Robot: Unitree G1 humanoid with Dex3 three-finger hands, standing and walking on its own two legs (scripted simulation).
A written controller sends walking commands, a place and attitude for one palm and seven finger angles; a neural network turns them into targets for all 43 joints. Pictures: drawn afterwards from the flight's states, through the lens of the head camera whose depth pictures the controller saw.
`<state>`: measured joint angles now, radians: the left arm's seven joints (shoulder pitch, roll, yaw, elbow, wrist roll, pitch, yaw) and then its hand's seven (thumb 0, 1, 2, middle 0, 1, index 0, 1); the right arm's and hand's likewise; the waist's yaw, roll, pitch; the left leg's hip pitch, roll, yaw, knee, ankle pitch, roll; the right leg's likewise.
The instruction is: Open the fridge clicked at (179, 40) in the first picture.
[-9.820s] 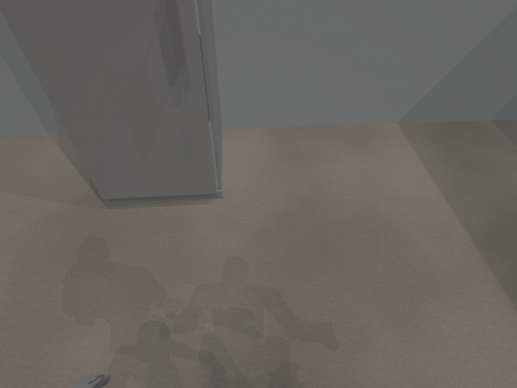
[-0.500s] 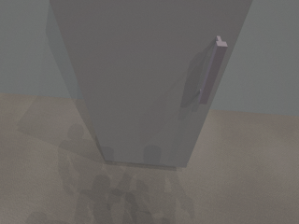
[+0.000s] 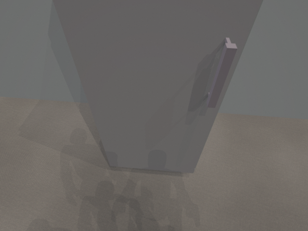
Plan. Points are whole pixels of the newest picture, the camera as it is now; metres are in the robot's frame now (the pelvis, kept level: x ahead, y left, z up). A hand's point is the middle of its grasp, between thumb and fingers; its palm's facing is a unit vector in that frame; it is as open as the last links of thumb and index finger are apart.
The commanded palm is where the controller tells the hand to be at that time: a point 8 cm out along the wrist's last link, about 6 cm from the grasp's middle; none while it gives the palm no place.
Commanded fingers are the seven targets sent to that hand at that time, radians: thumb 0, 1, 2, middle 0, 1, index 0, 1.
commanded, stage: shuffle to correct the standing spot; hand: right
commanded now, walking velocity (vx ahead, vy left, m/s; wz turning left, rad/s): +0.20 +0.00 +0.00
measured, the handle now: (218, 75) +0.56 -0.17 +0.11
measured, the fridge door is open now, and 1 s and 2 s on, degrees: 0 0 0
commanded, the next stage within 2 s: come to a stop and stand still in 0.28 s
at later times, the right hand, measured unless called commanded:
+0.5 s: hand out of the picture +0.09 -0.17 -0.18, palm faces +0.06 +0.98 -0.21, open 7.3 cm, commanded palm none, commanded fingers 0.00 -0.90 -0.90 0.20 0.30 0.20 0.30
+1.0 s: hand out of the picture +0.08 -0.18 -0.18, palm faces +0.07 +0.97 -0.22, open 7.3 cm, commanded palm none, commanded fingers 0.00 -0.90 -0.90 0.20 0.30 0.20 0.30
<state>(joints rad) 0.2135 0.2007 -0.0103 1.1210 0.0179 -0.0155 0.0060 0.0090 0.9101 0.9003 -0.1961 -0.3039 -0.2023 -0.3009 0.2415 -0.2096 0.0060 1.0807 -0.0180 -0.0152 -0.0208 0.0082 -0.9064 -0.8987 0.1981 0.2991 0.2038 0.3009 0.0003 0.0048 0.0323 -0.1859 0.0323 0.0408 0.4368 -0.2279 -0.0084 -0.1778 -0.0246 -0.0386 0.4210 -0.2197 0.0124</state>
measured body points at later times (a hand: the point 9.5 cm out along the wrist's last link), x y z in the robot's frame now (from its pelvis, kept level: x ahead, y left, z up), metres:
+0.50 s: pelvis +0.08 +0.01 -0.02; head +0.10 +0.02 +0.43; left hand +0.00 +0.20 -0.18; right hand +0.09 -0.22 -0.17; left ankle +0.08 +0.09 -0.74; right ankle +0.01 -0.12 -0.73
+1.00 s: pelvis +0.06 +0.00 -0.01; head +0.07 +0.01 +0.44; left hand +0.15 +0.22 -0.16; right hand +0.08 -0.23 -0.16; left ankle +0.05 +0.12 -0.75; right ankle +0.12 -0.11 -0.74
